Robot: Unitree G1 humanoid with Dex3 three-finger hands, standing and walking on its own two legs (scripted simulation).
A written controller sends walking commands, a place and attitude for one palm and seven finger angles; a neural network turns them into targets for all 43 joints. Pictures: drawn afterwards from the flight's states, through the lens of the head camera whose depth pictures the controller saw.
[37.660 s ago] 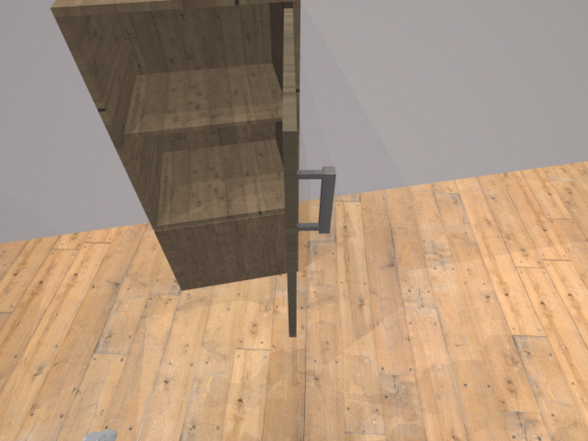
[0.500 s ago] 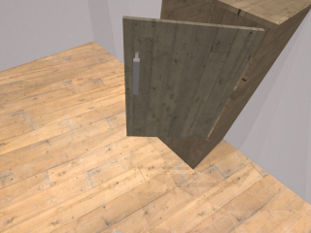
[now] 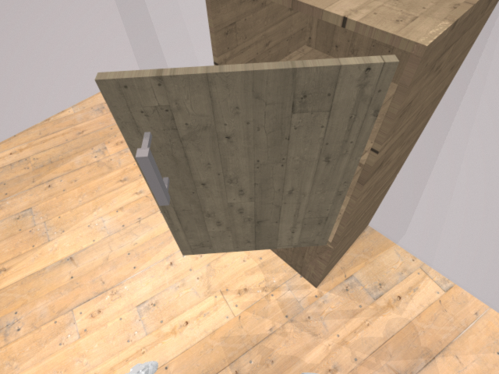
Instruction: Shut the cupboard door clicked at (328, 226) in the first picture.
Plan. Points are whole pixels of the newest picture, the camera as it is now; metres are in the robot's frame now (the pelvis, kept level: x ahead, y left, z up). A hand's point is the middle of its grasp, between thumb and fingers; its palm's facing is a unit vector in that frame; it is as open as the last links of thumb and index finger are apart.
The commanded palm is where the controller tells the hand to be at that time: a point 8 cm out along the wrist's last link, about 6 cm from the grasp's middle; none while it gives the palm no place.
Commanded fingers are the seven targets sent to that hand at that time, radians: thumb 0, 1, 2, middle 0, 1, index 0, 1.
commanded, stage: come to a stop and stand still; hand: left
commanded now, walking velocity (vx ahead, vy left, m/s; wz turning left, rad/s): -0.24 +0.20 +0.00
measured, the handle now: (156, 170) +0.44 +0.18 +0.06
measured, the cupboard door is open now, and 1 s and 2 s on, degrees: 48 48 48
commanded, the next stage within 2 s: look again from close up in 1.14 s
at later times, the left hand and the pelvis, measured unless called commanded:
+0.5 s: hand out of the picture -0.01 +0.25 -0.18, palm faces +0.11 -0.97 -0.21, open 7.3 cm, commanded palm none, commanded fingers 0.00 0.90 0.90 -0.20 -0.30 -0.20 -0.30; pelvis -0.02 +0.05 +0.01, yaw +2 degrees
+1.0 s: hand out of the picture -0.05 +0.20 -0.17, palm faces +0.03 -0.99 -0.15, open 7.3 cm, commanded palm none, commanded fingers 0.00 0.90 0.90 -0.20 -0.30 -0.20 -0.30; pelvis -0.04 +0.04 +0.01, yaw +1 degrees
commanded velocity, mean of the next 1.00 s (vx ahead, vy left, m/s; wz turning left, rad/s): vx -0.02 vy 0.01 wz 0.00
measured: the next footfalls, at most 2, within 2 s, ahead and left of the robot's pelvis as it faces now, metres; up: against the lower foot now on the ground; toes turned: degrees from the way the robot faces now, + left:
left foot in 0.30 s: +0.03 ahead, +0.08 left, +0.00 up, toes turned +5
right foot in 0.60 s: -0.03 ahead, -0.08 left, +0.00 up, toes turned +2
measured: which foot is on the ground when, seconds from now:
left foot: up 0.00-0.28, down 0.30-1.00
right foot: down 0.00-0.32, up 0.34-0.58, down 0.60-1.00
